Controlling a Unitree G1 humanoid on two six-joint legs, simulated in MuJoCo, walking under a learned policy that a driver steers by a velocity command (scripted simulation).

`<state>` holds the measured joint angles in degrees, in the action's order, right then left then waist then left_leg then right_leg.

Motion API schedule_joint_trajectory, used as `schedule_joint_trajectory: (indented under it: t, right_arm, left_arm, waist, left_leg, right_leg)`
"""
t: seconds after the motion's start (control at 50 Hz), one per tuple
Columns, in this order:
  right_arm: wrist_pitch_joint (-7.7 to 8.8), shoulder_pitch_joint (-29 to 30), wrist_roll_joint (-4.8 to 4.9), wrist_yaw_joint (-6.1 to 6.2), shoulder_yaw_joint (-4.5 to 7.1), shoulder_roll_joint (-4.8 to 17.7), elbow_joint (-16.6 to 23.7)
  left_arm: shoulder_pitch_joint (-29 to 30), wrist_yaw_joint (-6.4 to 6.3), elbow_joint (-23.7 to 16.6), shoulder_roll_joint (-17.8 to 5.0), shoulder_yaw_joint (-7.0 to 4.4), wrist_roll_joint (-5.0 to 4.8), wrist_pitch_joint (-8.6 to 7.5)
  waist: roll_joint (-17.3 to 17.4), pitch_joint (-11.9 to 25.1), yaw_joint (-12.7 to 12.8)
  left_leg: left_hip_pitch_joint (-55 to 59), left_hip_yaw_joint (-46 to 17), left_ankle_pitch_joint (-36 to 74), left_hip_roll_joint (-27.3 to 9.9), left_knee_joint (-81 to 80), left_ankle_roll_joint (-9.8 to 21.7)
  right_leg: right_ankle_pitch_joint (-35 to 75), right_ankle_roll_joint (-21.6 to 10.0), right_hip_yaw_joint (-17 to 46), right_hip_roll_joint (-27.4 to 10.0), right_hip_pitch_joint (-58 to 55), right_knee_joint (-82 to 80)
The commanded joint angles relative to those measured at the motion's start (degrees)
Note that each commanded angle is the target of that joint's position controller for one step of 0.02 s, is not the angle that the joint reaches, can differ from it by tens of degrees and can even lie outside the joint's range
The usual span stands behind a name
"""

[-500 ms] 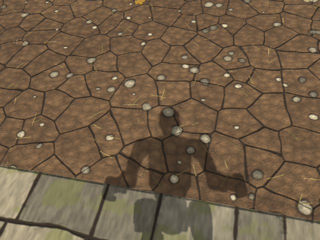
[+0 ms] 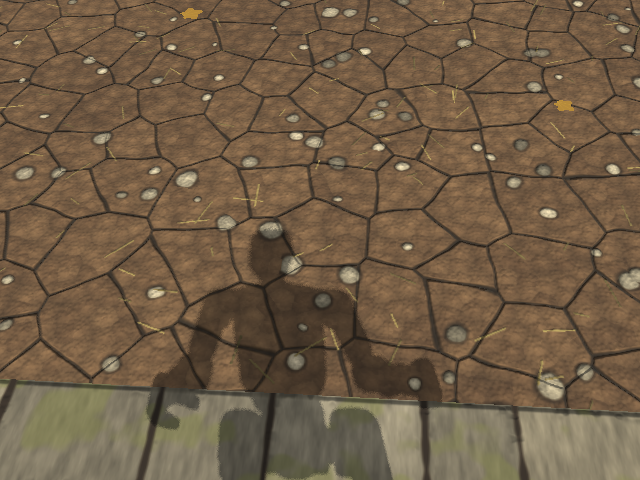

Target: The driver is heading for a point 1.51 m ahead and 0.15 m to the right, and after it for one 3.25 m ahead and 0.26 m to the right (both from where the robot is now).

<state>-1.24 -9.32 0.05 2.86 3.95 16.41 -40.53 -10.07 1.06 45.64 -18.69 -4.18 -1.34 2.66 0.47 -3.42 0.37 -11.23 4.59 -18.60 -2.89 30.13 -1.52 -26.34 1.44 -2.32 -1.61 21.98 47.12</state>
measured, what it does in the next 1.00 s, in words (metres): walks ahead: right foot, then left foot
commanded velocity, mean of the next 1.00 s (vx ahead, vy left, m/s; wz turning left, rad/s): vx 0.28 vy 0.00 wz -0.26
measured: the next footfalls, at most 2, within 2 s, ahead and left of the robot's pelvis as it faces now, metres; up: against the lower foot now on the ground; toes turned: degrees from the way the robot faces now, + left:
right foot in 0.06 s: +0.04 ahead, -0.11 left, +0.00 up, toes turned -4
left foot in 0.64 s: +0.22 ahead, +0.07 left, +0.00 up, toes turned -23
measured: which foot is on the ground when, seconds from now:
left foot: down 0.00-0.06, up 0.08-0.62, down 0.64-1.00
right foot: up 0.00-0.04, down 0.06-0.64, up 0.66-1.00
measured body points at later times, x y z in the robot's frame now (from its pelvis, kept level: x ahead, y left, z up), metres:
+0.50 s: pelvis +0.05 -0.04 +0.02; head +0.06 -0.07 +0.47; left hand +0.22 +0.22 -0.07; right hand +0.15 -0.35 -0.08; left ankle +0.16 +0.12 -0.70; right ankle +0.00 -0.10 -0.73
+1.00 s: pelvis +0.26 -0.07 +0.01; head +0.30 -0.07 +0.46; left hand +0.56 +0.08 -0.06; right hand +0.15 -0.33 -0.11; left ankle +0.18 +0.09 -0.73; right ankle +0.37 -0.25 -0.71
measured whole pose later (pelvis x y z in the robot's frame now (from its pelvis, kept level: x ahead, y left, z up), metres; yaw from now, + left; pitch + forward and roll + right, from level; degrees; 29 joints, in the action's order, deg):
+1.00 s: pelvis +0.26 -0.07 +0.01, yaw -14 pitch +2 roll +0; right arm 2.9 -27.1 1.7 0.6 2.8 15.5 -46.4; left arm -1.9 2.1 36.4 -16.3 -1.6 -0.5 -5.9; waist -1.8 -2.5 -6.7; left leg -0.2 -8.3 -18.8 1.8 16.9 1.1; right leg -3.1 2.1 3.9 -0.5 31.1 30.9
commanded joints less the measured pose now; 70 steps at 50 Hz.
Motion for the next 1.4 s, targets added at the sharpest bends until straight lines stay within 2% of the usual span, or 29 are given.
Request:
schedule_joint_trajectory:
  t: [0.02,0.04,0.06,0.08,0.1,0.12,0.16,0.22,0.26,0.32,0.54,0.62,0.64,0.66,0.68,0.7,0.76,0.84,0.9,0.98,1.04,1.06,1.08,1.1,1.12,1.16,1.18,1.28,1.4]
  right_arm:
    - [0.17,4.4,1.22,0.07,2.85,10.0,3.7]
    - [0.17,2.5,1.43,-0.07,2.59,8.8,2.7]
    - [0.34,-1.1,0.02,-0.38,2.02,6.5,2.3]
    - [0.53,2.7,-2.21,-0.21,0.63,3.2,6.1]
    - [0.73,5.3,-0.77,0.2,1.37,6.0,6.3]
    - [0.63,5.6,0.41,0.31,1.84,7.4,6.0]
    - [0.4,4.8,-0.31,1.05,2.62,8.8,4.2]
    - [0.66,2.7,-0.14,0.52,2.57,7.2,3.6]
    - [1.12,2.5,0.02,-0.02,2.44,6.7,3.6]
    - [2.42,6.3,0.31,-0.77,2.42,6.9,4.7]
    - [8.11,8.9,1.09,-3.66,1.28,5.9,4.8]
    - [9.03,1.7,0.83,-3.37,1.68,6.9,2.9]
    - [9.15,-4.1,0.4,-2.91,2.11,8.5,2.0]
    - [9.09,-9.5,-0.48,-2.65,3.05,13.1,1.0]
    - [8.6,-14.5,-0.32,-3.48,4.11,15.5,-1.2]
    - [8.6,-13.3,0.83,-3.91,2.83,11.2,-1.2]
    - [7.68,-9.9,0.36,-3.92,1.07,7.4,0.0]
    - [6.55,-10.5,1.11,-2.96,0.98,8.2,-0.1]
    - [5.64,-12.3,1.24,-2.13,1.41,9.8,-0.8]
    - [4.88,-14.7,2.02,-1.77,1.64,10.4,-1.6]
    - [4.47,-13.4,1.73,-1.74,1.54,9.8,-1.2]
    - [4.53,-12.6,0.97,-1.98,0.76,7.6,-0.2]
    - [4.89,-16.4,0.51,-1.92,-0.87,2.1,1.7]
    - [5.28,-20.8,2.21,-1.77,-1.29,1.9,2.3]
    - [5.0,-17.4,3.29,-1.76,0.27,7.4,1.4]
    - [4.51,-10.7,2.17,-2.0,0.49,7.6,2.3]
    - [4.13,-9.9,1.73,-2.2,0.74,6.9,2.5]
    - [2.63,-6.3,1.24,-2.98,-0.03,3.4,4.7]
    - [3.84,4.1,1.18,-5.26,-1.04,2.5,7.9]
  left_arm:
    - [-2.2,1.09,-3.8,-3.6,-1.08,-0.09,-0.24]
    - [-4.3,0.9,-3.4,-4.5,-1.69,0.16,-0.27]
    - [-5.3,0.08,-4.2,-9.6,-3.18,0.35,-0.53]
    - [-5.3,-0.22,-6.5,-16.5,-4.07,1.65,-1.44]
    - [-7.0,0.34,-7.0,-14.1,-3.2,3.4,-2.87]
    - [-4.4,0.33,-7.2,-12.5,-2.69,3.0,-3.93]
    - [0.5,-0.74,-7.8,-9.6,-1.9,0.68,-3.93]
    - [0.2,-2.03,-8.7,-8.5,-1.28,0.77,-3.17]
    - [-2.1,-2.48,-8.6,-8.1,-1.29,0.2,-3.1]
    - [-3.8,-2.83,-8.6,-8.4,-1.31,0.3,-3.35]
    - [-6.9,-1.75,-7.6,-8.5,-1.21,0.4,-4.4]
    - [-6.2,-1.16,-7.4,-5.7,-0.15,0.53,-4.48]
    - [-5.4,-1.15,-7.8,-3.3,0.65,0.86,-4.75]
    - [-6.7,-1.22,-9.0,0.2,1.75,0.76,-5.32]
    - [-5.7,-1.7,-10.7,-2.7,1.19,-0.36,-6.05]
    - [-4.8,-1.73,-10.1,-7.0,0.06,-0.7,-6.57]
    - [-0.6,-0.81,-10.3,-5.8,0.04,1.06,-7.9]
    - [4.3,0.12,-12.3,-1.6,1.17,1.78,-8.91]
    - [9.3,0.85,-13.3,0.4,2.09,1.43,-9.4]
    - [10.9,1.09,-13.8,-2.7,0.93,0.49,-9.64]
    - [2.9,0.09,-12.0,-6.2,-1.07,0.45,-9.67]
    - [-4.7,-0.57,-11.1,-8.5,-2.09,1.0,-9.6]
    - [-13.3,-1.13,-10.1,-13.5,-3.33,2.18,-8.96]
    - [-14.0,-0.44,-9.1,-11.9,-2.8,2.03,-8.39]
    - [-10.5,-0.42,-9.2,-7.0,-1.56,1.55,-8.23]
    - [-5.2,-0.45,-8.8,-3.4,-0.54,1.65,-7.96]
    - [-3.4,-0.44,-8.4,-2.2,-0.25,2.1,-8.14]
    - [-1.6,-0.57,-5.9,-3.9,-1.31,1.61,-9.67]
    - [-3.9,-1.06,-3.5,-7.3,-2.09,1.0,-8.87]
  waist:
    - [6.9,6.2,1.5]
    - [4.4,6.9,2.0]
    - [-7.9,6.8,0.9]
    - [-20.4,7.3,0.8]
    - [-11.6,12.2,4.1]
    - [-8.3,9.0,2.5]
    - [-4.4,5.7,0.7]
    - [-6.0,7.7,-0.3]
    - [-5.6,8.7,0.4]
    - [-8.0,4.3,2.0]
    - [-8.2,2.4,4.3]
    - [-7.4,3.4,-0.6]
    - [-5.3,6.0,-3.3]
    - [5.9,9.0,-3.7]
    - [14.6,7.9,-4.7]
    - [9.3,2.1,-4.2]
    - [4.9,-0.9,-3.0]
    - [6.2,-0.2,-3.0]
    - [6.0,0.5,-4.3]
    - [6.8,1.1,-3.4]
    - [6.7,4.9,2.2]
    - [5.0,11.1,6.2]
    - [-7.3,21.8,7.1]
    - [-20.4,25.3,4.7]
    - [-12.7,15.6,4.7]
    - [-5.4,5.7,3.0]
    - [-6.2,3.8,1.6]
    - [-4.5,0.3,-0.4]
    - [-2.3,-1.6,3.0]
  left_leg:
    - [1.6,-6.4,27.9,-13.1,-2.0,9.6]
    - [-0.9,-3.8,21.7,-11.0,3.4,7.0]
    - [-10.3,1.8,6.2,-5.9,16.9,1.5]
    - [-25.1,-0.6,-23.0,4.0,31.7,-3.1]
    - [-25.5,-9.2,-24.0,3.6,40.4,-2.4]
    - [-27.0,-10.1,-19.1,2.4,42.1,-1.4]
    - [-27.5,-10.6,-9.2,0.2,37.8,-1.1]
    - [-23.0,-10.0,-2.1,2.0,36.5,-2.4]
    - [-24.1,-9.8,1.1,2.0,31.2,-2.8]
    - [-27.3,-10.3,3.5,2.0,21.3,-3.2]
    - [-13.6,-8.4,7.6,3.2,0.3,-1.0]
    - [1.1,-6.8,9.7,3.0,-6.8,2.4]
    - [9.2,-11.5,7.3,-1.5,-7.2,4.7]
    - [19.8,-26.0,-0.3,-10.6,-11.5,10.2]
    - [22.5,-44.7,-13.6,-18.7,-17.1,16.8]
    - [19.5,-44.7,-18.2,-18.6,-18.0,17.3]
    - [14.5,-32.6,-4.3,-11.9,-19.4,15.1]
    - [8.3,-23.3,13.1,-6.8,-20.8,14.6]
    - [3.1,-19.1,18.8,-4.7,-19.4,13.2]
    - [2.8,-22.9,17.9,-7.4,-17.1,11.2]
    - [2.0,-22.0,26.3,-5.5,-7.4,8.2]
    - [-3.2,-20.1,23.8,-2.3,4.5,6.3]
    - [-18.6,-13.9,6.1,4.6,25.0,2.9]
    - [-28.3,-13.6,-15.6,5.6,37.4,2.1]
    - [-32.4,-14.3,-11.5,1.9,42.6,2.1]
    - [-30.9,-11.5,-3.5,-1.8,40.7,2.0]
    - [-29.1,-11.6,-1.3,-3.3,38.8,2.0]
    - [-29.2,-10.7,5.6,-5.0,31.9,0.6]
    - [-25.7,-5.7,20.4,-3.3,12.2,1.9]
  right_leg:
    - [9.9,-1.0,-3.1,1.2,-5.8,-11.0]
    - [15.6,-2.4,-2.4,2.9,-11.1,-17.2]
    - [33.2,-6.0,10.2,-3.6,-18.4,-23.2]
    - [51.4,-18.7,35.4,-19.3,-21.2,-26.6]
    - [44.3,-23.6,37.5,-21.3,-20.9,-28.5]
    - [38.3,-21.4,32.3,-18.6,-19.2,-28.4]
    - [30.4,-15.3,25.6,-13.3,-17.0,-28.0]
    - [33.8,-14.2,21.7,-9.6,-16.1,-28.5]
    - [18.0,-14.4,22.6,-8.2,-18.4,-31.1]
    - [-0.9,-14.9,28.1,-8.6,-18.9,-35.8]
    - [2.0,-15.0,30.3,-7.3,-13.0,-33.3]
    - [5.7,-12.1,29.2,-4.3,-8.1,-27.4]
    - [7.0,-9.9,26.0,-2.1,-3.7,-20.1]
    - [2.2,-6.2,16.8,5.2,6.5,-4.1]
    - [-7.1,-4.1,12.0,7.2,19.4,9.6]
    - [-5.5,-4.0,12.6,3.9,24.9,15.4]
    - [6.6,-3.2,8.2,-1.3,25.4,14.9]
    - [12.6,0.1,4.2,-0.8,18.5,1.3]
    - [20.8,1.7,2.9,1.7,9.4,-10.9]
    - [25.8,0.7,5.2,2.7,1.5,-17.2]
    - [23.1,-2.7,4.4,2.5,-12.2,-21.3]
    - [21.8,-5.4,8.2,-2.6,-24.5,-20.3]
    - [13.8,-11.4,26.0,-16.4,-44.5,-20.4]
    - [2.5,-16.0,46.0,-23.5,-45.8,-28.7]
    - [-2.7,-14.4,40.8,-21.2,-38.1,-30.7]
    - [8.9,-12.5,25.5,-16.4,-24.6,-32.6]
    - [13.5,-12.2,20.8,-14.5,-20.5,-34.2]
    - [26.0,-13.6,8.7,-13.9,-14.8,-39.5]
    - [30.6,-11.1,-2.6,-12.2,-17.7,-39.7]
